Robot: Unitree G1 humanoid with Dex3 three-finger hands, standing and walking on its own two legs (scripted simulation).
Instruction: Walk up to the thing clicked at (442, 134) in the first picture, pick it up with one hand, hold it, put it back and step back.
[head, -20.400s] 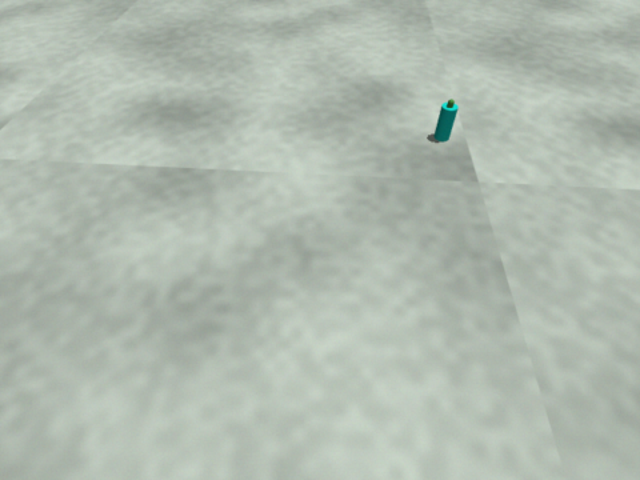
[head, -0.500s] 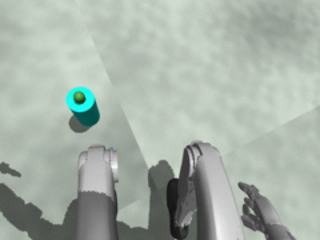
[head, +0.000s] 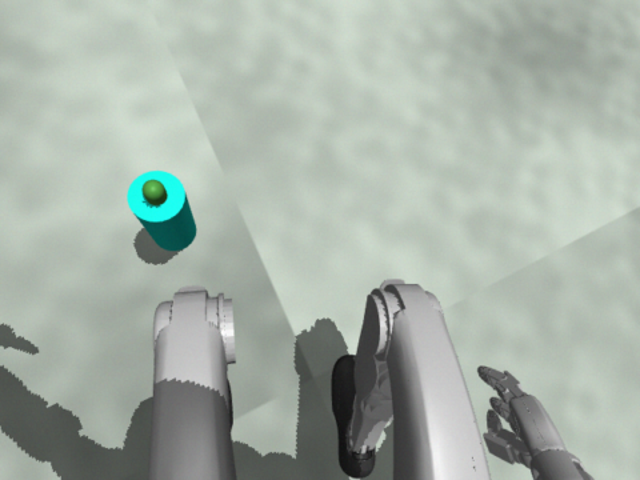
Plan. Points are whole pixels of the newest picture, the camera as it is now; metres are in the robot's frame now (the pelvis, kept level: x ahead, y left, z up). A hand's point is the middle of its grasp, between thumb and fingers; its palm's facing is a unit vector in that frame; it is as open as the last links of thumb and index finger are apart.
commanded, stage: go down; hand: left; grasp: from the side
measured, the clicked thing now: (164, 212) +0.47 +0.22 -0.26
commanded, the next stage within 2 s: approach in 1.96 s
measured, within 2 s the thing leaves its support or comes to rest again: neither
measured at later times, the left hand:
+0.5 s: hand out of the picture +0.39 +0.41 +0.02, palm faces +0.15 -0.99 -0.04, open 17.6 cm
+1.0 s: hand out of the picture +0.39 +0.41 +0.03, palm faces +0.16 -0.99 -0.04, open 17.6 cm
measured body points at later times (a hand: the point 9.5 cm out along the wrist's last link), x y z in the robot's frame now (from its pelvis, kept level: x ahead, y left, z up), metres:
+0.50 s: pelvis +0.00 +0.00 +0.00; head +0.21 +0.09 +0.40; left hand +0.37 +0.46 +0.03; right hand +0.16 -0.27 -0.09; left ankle +0.08 +0.12 -0.34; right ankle +0.11 -0.13 -0.34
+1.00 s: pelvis +0.00 +0.00 +0.00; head +0.20 +0.08 +0.40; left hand +0.37 +0.46 +0.03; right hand +0.16 -0.27 -0.09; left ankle +0.08 +0.12 -0.34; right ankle +0.11 -0.13 -0.34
